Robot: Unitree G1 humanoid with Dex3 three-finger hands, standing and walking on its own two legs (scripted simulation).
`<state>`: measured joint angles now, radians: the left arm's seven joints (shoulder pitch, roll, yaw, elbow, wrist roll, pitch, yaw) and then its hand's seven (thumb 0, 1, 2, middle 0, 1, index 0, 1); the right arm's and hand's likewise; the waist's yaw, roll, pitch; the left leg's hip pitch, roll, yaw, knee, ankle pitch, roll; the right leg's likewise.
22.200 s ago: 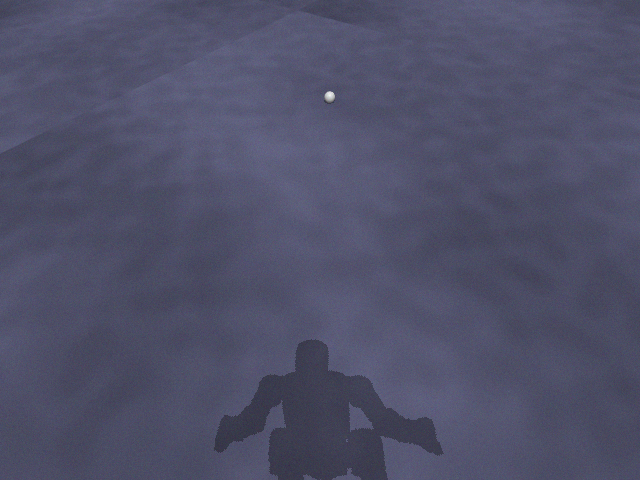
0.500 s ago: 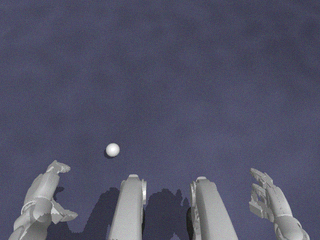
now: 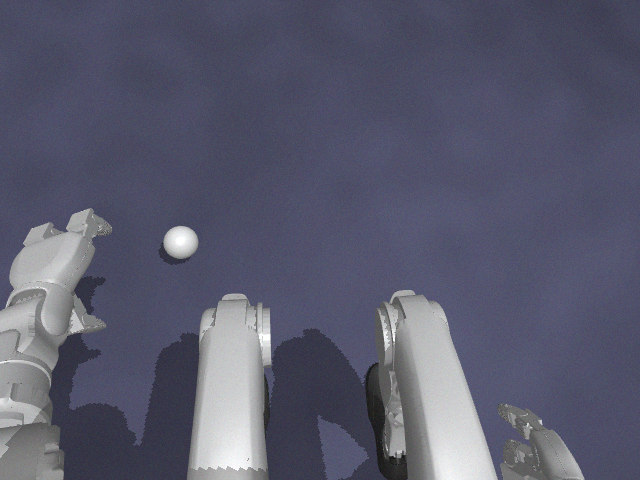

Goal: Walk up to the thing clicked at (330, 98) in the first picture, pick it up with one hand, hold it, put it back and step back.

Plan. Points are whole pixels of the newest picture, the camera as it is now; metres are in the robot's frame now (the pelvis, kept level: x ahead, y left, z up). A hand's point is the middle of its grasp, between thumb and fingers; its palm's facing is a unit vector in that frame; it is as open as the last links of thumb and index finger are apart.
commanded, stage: rise first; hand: left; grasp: from above
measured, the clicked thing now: (181, 242) +0.47 +0.29 -0.36
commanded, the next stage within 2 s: approach in 0.98 s
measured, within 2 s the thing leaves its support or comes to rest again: neither
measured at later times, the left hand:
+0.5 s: hand (108, 266) +0.39 +0.35 -0.21, palm faces -0.45 -0.11 -0.89, open 13.8 cm
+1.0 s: hand (123, 257) +0.41 +0.34 -0.24, palm faces -0.44 -0.09 -0.89, open 13.9 cm
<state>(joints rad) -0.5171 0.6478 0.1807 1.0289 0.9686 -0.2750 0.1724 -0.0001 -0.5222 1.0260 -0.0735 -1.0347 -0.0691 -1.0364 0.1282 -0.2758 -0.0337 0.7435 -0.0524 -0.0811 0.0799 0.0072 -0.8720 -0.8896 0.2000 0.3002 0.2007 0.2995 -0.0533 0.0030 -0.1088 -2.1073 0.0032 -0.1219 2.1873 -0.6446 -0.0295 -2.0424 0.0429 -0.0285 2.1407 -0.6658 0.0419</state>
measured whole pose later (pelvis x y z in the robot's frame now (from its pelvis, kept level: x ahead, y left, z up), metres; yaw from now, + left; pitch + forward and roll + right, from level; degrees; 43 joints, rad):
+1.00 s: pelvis +0.01 +0.00 -0.07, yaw -2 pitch +32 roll -7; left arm -0.74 0.77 0.21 1.36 1.29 -0.36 0.45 0.00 -0.48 0.96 -0.13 -0.97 -0.13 -0.96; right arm 0.07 -0.26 0.01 0.80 -0.17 -0.03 0.13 0.00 -0.90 -0.89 0.20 0.30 0.20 0.30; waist -0.14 -0.04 -0.06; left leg -2.31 -0.01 -0.16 2.43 -0.70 -0.04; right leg -2.23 0.06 -0.05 2.36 -0.71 0.06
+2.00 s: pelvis +0.01 +0.00 -0.08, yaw -4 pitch +31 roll -9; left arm -0.81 0.80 0.12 1.42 1.25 -0.37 0.43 0.00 -0.49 0.93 -0.11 -1.03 -0.13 -1.01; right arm 0.11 -0.29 0.08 0.77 -0.18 -0.04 0.15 0.00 -0.90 -0.89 0.20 0.30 0.20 0.30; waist -0.19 -0.05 0.01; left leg -2.31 -0.01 -0.19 2.45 -0.69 -0.05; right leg -2.23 0.06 -0.08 2.36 -0.70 0.05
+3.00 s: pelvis +0.01 +0.01 -0.10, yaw -8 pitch +27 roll -12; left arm -0.93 0.90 0.15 1.73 1.33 -0.28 0.70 0.00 -0.52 0.99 -0.09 -0.98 -0.08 -0.99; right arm 0.05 -0.32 0.21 0.77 -0.29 -0.19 0.23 0.00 -0.89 -0.89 0.20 0.30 0.20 0.30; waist -0.32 -0.12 0.08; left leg -2.34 0.00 -0.26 2.56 -0.72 -0.04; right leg -2.24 0.10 -0.13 2.41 -0.68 0.07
